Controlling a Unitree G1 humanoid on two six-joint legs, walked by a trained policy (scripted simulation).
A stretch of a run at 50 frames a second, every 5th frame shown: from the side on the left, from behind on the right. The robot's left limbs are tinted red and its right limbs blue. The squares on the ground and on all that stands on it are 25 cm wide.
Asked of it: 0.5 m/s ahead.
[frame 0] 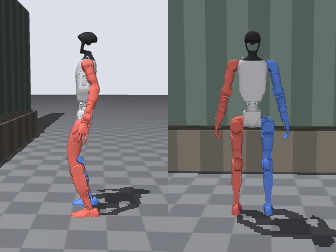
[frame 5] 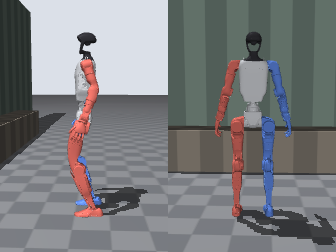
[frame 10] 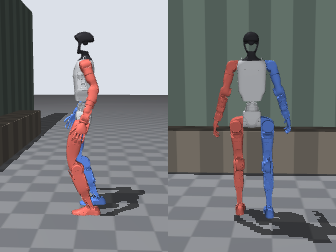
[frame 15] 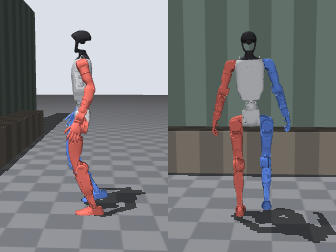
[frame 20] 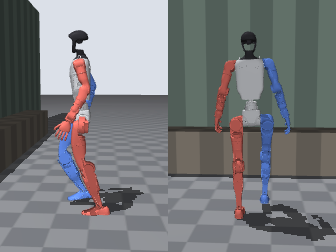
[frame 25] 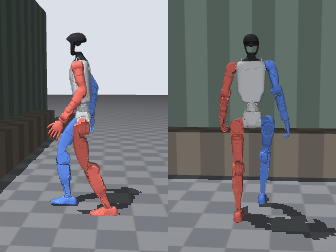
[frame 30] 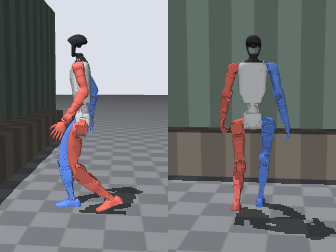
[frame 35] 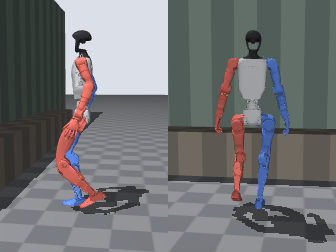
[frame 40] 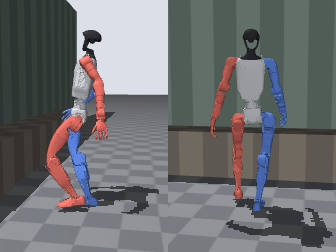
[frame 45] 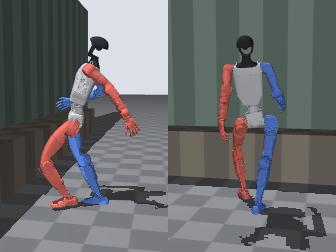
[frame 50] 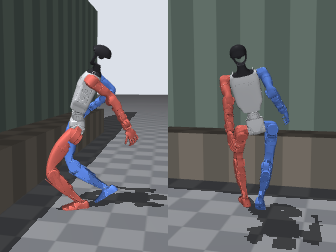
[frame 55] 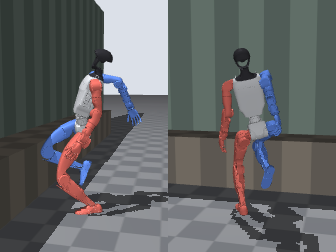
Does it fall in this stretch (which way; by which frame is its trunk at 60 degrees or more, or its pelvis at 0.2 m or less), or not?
no
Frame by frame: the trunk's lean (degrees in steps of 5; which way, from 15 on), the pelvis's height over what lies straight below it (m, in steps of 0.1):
0: 5, 0.8
5: 5, 0.8
10: 0, 0.8
15: 0, 0.8
20: 5, 0.8
25: 5, 0.8
30: 5, 0.7
35: 0, 0.8
40: 10, 0.8
45: 20 backward, 0.7
50: 25 backward and to its left, 0.7
55: 25 backward and to its left, 0.7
